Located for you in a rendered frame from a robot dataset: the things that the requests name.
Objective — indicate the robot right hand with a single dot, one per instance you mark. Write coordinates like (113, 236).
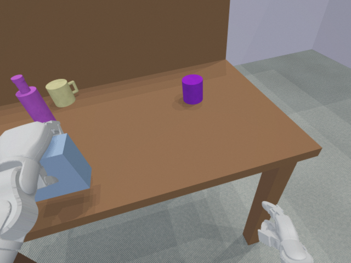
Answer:
(271, 233)

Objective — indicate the robot left forearm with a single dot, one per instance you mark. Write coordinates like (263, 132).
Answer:
(18, 209)

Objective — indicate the sponge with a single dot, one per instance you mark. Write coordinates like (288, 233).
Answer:
(64, 161)

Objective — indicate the robot right forearm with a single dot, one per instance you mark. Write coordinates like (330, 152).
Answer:
(293, 251)

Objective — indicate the robot left hand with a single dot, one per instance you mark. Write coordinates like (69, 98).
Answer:
(31, 141)

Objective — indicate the table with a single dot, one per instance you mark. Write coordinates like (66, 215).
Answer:
(145, 145)

